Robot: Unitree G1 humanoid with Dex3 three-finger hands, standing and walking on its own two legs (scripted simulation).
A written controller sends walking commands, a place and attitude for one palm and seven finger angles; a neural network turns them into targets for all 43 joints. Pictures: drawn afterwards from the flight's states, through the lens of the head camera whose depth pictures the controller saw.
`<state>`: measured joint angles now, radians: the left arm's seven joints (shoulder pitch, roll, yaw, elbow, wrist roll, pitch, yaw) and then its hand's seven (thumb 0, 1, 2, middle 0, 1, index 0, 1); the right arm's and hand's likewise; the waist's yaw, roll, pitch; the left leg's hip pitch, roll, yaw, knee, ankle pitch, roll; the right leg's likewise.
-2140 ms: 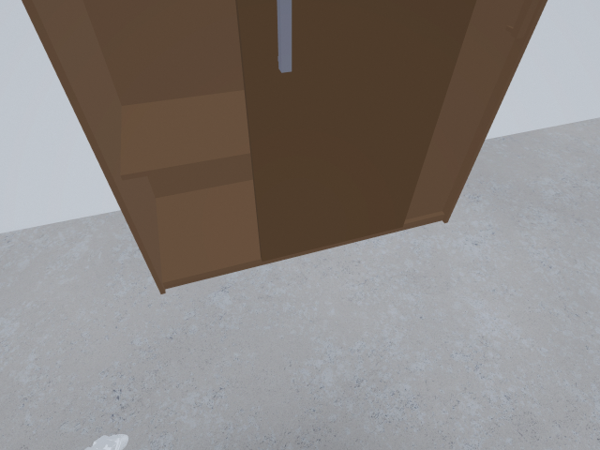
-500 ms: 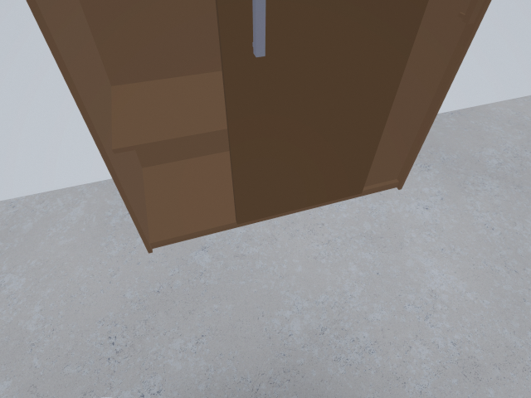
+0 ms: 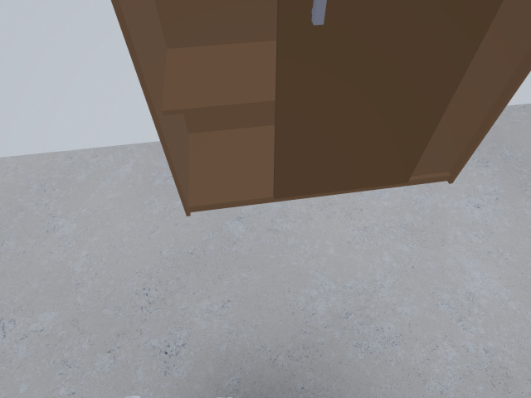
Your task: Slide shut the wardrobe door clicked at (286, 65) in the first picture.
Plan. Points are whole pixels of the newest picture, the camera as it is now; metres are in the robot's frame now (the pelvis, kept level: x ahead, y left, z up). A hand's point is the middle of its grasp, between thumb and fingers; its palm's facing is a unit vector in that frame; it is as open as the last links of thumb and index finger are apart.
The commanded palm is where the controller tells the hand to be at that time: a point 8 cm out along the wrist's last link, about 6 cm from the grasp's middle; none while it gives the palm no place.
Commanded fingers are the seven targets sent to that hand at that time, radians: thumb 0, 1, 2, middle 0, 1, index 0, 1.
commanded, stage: turn to face it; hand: right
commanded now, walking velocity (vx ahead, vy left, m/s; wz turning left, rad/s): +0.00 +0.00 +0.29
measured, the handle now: out of the picture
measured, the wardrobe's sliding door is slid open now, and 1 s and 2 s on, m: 0.40 0.40 0.40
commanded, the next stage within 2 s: take the last steps up to it in 0.14 s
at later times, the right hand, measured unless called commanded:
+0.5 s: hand out of the picture +0.06 -0.19 -0.16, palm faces -0.11 +0.97 -0.20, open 7.4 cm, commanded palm none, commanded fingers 0.00 -0.90 -0.90 0.20 0.30 0.20 0.30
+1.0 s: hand (420, 360) +0.22 -0.26 -0.16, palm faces -0.10 +0.98 -0.19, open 7.4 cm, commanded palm none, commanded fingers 0.00 -0.90 -0.90 0.20 0.30 0.20 0.30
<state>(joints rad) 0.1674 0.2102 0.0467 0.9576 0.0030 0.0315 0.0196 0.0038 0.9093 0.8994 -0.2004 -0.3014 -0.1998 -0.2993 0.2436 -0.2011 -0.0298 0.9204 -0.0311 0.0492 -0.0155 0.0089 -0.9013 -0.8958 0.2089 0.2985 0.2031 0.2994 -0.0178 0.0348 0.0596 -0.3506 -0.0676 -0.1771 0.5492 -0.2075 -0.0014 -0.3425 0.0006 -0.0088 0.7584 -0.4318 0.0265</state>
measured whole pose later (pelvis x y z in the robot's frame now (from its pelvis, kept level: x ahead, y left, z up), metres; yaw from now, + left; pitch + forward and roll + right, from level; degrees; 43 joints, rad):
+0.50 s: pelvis +0.00 -0.02 +0.00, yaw +9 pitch -1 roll +1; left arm 0.34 0.21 0.04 1.06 0.03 0.04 -0.02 0.00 0.91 0.90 -0.20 -0.30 -0.20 -0.30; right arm 0.30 -0.16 -0.02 0.99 -0.03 -0.02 -0.01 0.01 -0.91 -0.90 0.20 0.30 0.20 0.30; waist 0.00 -0.03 -0.01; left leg -0.16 0.02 0.05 0.50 -0.33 0.00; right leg -0.39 -0.06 -0.07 0.93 -0.44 0.01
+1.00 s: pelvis +0.15 -0.08 +0.01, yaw +8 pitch +0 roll -1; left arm 0.38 0.08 0.02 1.09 0.02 -0.06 0.01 0.00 0.91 0.90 -0.20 -0.30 -0.20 -0.30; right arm 0.24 -0.20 -0.07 1.04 -0.04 0.00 0.01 0.01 -0.91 -0.90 0.20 0.30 0.19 0.30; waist 0.00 0.05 0.01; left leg -0.54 0.10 0.10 1.04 -0.26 -0.02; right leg -0.14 0.00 -0.18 0.38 -0.25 -0.05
